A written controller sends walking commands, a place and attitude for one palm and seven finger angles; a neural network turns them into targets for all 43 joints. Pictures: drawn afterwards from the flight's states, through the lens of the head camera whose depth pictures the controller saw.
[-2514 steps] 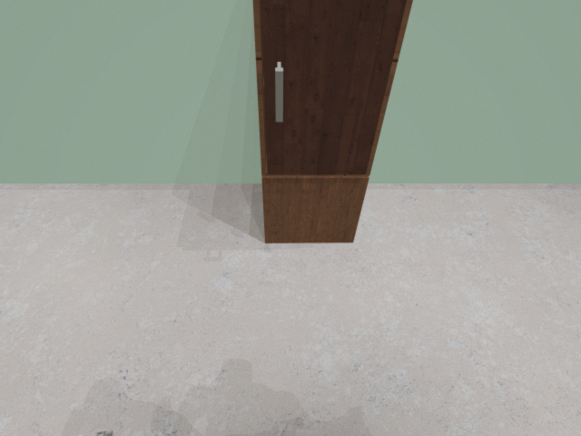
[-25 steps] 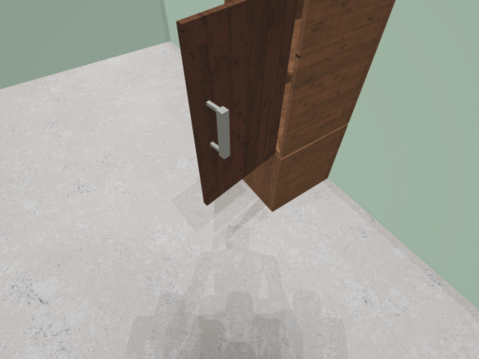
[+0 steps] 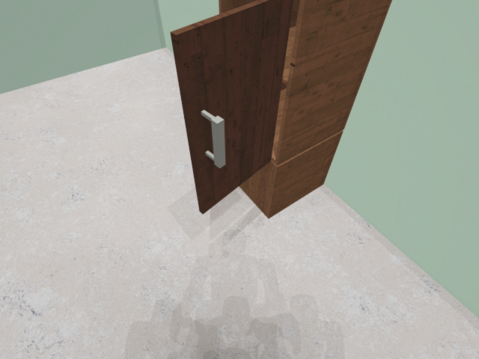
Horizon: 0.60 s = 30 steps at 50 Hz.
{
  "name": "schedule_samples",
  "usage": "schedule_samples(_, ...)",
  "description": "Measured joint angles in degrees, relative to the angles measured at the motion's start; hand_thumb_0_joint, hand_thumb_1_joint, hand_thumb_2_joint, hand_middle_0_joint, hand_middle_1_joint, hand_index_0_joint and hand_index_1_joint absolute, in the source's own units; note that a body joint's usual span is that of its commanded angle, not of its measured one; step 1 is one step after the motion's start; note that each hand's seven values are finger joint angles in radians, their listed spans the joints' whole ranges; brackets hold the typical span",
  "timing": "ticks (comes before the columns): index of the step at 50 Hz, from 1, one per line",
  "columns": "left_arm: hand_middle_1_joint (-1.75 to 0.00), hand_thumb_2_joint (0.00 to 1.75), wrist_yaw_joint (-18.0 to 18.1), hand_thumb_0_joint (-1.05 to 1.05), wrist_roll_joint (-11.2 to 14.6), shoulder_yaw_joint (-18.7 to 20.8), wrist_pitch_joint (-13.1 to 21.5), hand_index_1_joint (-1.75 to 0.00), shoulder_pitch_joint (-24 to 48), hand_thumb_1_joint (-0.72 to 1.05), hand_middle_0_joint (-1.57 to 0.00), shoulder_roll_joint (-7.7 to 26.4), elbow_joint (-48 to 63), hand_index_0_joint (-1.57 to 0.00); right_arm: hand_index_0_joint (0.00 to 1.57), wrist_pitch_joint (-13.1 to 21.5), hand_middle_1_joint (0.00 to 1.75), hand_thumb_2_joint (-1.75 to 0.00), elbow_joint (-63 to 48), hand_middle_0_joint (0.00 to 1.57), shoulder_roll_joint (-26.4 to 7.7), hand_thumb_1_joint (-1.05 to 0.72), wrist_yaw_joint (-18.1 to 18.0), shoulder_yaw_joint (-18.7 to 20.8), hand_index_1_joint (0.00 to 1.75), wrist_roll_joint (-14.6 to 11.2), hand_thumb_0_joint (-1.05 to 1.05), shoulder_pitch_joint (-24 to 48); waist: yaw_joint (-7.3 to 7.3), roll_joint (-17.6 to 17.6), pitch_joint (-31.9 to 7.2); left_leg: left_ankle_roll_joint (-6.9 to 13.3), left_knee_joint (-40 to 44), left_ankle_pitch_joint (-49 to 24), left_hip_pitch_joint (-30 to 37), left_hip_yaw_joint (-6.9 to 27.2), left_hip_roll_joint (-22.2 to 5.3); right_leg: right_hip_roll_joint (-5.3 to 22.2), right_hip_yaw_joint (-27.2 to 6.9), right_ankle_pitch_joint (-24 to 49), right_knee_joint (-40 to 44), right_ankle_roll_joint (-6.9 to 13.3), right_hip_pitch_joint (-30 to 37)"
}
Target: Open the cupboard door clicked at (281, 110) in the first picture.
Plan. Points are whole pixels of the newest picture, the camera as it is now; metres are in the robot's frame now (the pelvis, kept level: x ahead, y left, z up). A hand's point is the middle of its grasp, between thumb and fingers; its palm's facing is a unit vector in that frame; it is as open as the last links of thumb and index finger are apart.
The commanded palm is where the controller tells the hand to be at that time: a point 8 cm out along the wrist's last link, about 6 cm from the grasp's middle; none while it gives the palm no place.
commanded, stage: look to check the result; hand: left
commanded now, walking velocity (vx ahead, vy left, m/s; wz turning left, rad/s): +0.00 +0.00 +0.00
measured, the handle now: (213, 139) +0.61 +0.10 -0.02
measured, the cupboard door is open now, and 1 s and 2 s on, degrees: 100 100 100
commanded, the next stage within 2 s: stand and wait in 0.54 s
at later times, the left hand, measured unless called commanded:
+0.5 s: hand out of the picture +0.03 +0.19 -0.17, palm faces +0.00 -0.97 -0.24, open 7.4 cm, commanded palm none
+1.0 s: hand out of the picture +0.07 +0.20 -0.16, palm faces -0.01 -0.96 -0.27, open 7.4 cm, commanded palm none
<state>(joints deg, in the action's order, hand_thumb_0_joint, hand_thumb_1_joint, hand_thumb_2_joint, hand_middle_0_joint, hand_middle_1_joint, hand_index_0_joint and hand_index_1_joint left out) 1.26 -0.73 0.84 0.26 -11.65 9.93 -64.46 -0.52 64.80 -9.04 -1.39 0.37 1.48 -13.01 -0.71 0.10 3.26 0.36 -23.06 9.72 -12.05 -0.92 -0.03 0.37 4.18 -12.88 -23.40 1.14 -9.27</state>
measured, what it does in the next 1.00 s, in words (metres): stands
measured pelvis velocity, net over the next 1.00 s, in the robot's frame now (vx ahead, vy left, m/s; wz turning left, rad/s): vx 0.03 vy -0.01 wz -0.01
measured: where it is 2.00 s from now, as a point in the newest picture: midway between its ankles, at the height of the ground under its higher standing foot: outside the picture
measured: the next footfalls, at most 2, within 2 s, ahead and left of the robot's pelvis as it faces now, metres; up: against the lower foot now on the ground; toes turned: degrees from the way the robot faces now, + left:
none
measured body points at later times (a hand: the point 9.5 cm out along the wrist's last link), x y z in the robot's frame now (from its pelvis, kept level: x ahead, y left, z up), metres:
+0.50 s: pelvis +0.02 +0.00 +0.00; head +0.04 -0.01 +0.45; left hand +0.03 +0.24 -0.15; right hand +0.04 -0.24 -0.16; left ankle +0.03 +0.11 -0.74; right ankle +0.00 -0.10 -0.74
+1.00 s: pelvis +0.03 -0.01 +0.00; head +0.05 -0.02 +0.45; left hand +0.07 +0.25 -0.14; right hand +0.06 -0.27 -0.16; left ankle +0.03 +0.11 -0.74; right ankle +0.00 -0.10 -0.74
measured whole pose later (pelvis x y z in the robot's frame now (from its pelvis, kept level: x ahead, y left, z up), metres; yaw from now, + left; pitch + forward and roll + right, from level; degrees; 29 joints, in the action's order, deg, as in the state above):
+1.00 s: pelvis +0.03 -0.01 +0.00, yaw -1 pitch -1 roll +0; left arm 1.0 -0.6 0.9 0.9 -9.9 13.2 -65.2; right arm -0.2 65.3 -13.3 -1.3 0.2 1.4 -10.0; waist -0.5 1.0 3.1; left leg -0.9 -19.2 10.4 -7.7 -1.2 -1.0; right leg -0.8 3.8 -13.5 -19.6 2.1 -5.2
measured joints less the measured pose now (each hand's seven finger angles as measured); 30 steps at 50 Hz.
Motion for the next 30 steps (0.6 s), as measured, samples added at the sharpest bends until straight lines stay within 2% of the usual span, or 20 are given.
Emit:
schedule_samples(16, -0.30, 0.90, -0.04, 0.00, 0.08, -0.10, 0.02, -0.30, -1.45, 0.91, -0.20, 0.95, -1.46, -0.20, 0.20, -0.05, 0.30, -0.89, 0.46, 0.20, -0.99, -0.91, -0.03, -0.03, 0.30, -0.15, 0.01, 1.32, 0.45, 0.39, 0.73, -0.21, 1.21, 0.42, 1.46, -0.07, -0.22, -0.30, -0.10, -0.12, 1.70, 0.13, 1.62)
schedule_samples(30, -0.30, 0.90, -0.17, 0.00, 0.06, 0.00, 0.37, -0.30, 0.42, 0.91, -0.20, 1.94, -1.20, -0.20, 0.20, 0.27, 0.30, -0.89, 0.42, 0.20, -2.71, -0.91, -0.07, -0.06, 0.30, -0.15, 0.01, 2.62, 0.46, 0.54, 0.31, -0.48, 2.42, 0.62, 2.86, -0.20, -0.34, -0.45, -0.25, -0.43, 2.59, 0.33, 2.80)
